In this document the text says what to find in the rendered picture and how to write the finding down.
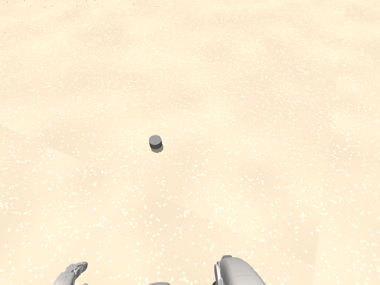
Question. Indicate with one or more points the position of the tin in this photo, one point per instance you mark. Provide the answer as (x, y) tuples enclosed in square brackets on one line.
[(155, 142)]

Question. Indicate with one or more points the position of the left robot hand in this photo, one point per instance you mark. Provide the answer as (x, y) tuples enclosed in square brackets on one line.
[(71, 273)]

